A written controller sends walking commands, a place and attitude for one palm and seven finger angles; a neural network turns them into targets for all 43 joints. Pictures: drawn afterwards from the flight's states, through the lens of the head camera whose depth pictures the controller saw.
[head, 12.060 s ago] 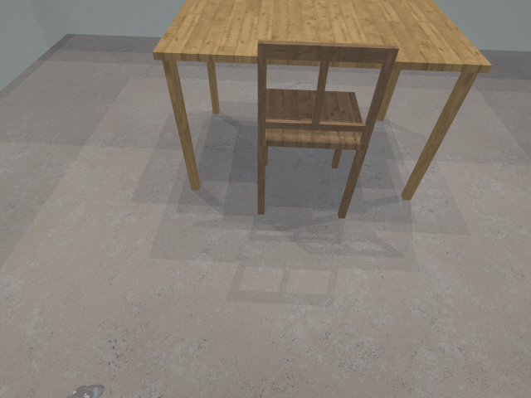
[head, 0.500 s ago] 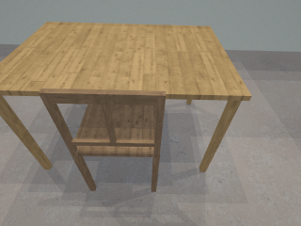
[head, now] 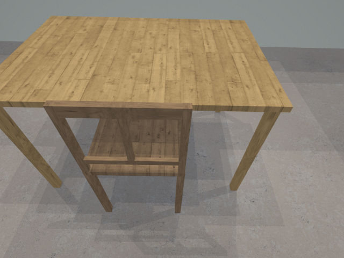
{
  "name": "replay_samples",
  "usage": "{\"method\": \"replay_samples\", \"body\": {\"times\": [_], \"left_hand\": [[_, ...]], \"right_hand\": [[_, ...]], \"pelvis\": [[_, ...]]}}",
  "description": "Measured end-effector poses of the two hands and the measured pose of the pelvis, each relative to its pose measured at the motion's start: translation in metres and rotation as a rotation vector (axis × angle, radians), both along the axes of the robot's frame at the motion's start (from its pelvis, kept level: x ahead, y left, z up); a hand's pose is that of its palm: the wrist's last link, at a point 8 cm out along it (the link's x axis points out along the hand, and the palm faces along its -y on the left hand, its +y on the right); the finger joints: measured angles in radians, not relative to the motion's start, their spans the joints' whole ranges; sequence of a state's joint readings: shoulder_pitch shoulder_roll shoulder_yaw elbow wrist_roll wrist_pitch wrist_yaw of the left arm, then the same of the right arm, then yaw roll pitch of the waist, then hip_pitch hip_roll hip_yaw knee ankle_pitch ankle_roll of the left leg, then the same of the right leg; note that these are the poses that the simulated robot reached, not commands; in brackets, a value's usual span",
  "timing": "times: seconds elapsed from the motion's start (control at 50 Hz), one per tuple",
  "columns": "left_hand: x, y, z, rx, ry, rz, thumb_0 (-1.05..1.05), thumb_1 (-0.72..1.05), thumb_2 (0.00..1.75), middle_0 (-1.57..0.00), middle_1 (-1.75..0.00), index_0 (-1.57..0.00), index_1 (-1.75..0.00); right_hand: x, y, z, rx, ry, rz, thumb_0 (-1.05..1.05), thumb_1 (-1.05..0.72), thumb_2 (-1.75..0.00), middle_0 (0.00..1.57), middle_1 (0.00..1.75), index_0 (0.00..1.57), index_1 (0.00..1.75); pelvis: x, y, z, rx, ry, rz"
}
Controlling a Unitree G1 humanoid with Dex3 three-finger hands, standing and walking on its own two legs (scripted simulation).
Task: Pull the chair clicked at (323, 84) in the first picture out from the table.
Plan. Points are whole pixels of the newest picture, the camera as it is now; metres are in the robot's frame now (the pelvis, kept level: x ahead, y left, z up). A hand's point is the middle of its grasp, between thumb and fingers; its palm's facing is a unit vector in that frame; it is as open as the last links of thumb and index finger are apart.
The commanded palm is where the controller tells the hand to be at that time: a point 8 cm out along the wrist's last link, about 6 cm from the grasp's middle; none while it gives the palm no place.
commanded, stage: look again from close up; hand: left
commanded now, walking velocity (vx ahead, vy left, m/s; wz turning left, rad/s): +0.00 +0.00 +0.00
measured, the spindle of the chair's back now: (127, 140) +0.50 +0.19 -0.10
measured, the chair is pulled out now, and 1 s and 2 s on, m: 0.00 0.00 0.00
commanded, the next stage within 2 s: raise the hand toward the chair's back in 0.70 s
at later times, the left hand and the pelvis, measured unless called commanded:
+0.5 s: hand out of the picture +0.06 +0.17 -0.17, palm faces +0.02 -0.98 -0.22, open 7.3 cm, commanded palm none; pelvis +0.03 -0.01 +0.01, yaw +0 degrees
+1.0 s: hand (102, 209) +0.23 +0.18 -0.02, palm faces +0.26 -0.96 -0.08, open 7.7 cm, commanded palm +0.14 +0.21 -0.06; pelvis +0.03 -0.01 -0.01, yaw +3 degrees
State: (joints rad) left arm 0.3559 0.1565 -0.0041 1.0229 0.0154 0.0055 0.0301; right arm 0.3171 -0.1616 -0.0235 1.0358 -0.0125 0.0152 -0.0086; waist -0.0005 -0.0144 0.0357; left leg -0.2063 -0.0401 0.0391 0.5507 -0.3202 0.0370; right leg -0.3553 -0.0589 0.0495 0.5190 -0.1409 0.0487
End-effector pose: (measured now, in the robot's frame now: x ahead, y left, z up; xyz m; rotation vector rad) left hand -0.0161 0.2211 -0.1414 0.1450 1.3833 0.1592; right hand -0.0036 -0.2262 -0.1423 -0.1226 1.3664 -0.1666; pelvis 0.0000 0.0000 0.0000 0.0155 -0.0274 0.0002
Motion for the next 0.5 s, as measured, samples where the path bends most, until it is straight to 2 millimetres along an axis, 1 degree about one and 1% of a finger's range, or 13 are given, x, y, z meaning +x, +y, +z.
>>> {"method": "replay_samples", "body": {"times": [0.12, 0.32, 0.42, 0.5], "left_hand": [[0.022, -0.006, 0.002, 0.002, -0.013, -0.008, 0.01, 0.91, 0.90, -0.20, -0.30, -0.20, -0.30], [0.057, -0.004, 0.005, 0.023, -0.058, -0.023, 0.01, 0.92, 0.90, -0.20, -0.30, -0.20, -0.30], [0.067, -0.003, 0.007, 0.028, -0.076, -0.028, 0.01, 0.92, 0.90, -0.20, -0.30, -0.20, -0.30], [0.071, -0.003, 0.008, 0.027, -0.079, -0.029, 0.01, 0.92, 0.90, -0.20, -0.30, -0.20, -0.30]], "right_hand": [[0.001, -0.001, -0.001, 0.009, 0.032, -0.013, 0.01, -0.91, -0.90, 0.20, 0.30, 0.20, 0.30], [0.020, -0.003, -0.001, 0.015, 0.020, -0.014, 0.01, -0.91, -0.90, 0.20, 0.30, 0.20, 0.30], [0.030, -0.004, -0.001, 0.014, 0.007, -0.011, 0.01, -0.91, -0.90, 0.20, 0.30, 0.20, 0.30], [0.035, -0.005, 0.000, 0.011, 0.000, -0.010, 0.01, -0.91, -0.90, 0.20, 0.30, 0.20, 0.30]], "pelvis": [[0.010, -0.005, 0.002, -0.001, 0.004, -0.001], [0.022, -0.010, 0.004, -0.004, 0.002, -0.005], [0.026, -0.010, 0.005, -0.006, -0.002, -0.007], [0.028, -0.010, 0.006, -0.007, -0.004, -0.008]]}}
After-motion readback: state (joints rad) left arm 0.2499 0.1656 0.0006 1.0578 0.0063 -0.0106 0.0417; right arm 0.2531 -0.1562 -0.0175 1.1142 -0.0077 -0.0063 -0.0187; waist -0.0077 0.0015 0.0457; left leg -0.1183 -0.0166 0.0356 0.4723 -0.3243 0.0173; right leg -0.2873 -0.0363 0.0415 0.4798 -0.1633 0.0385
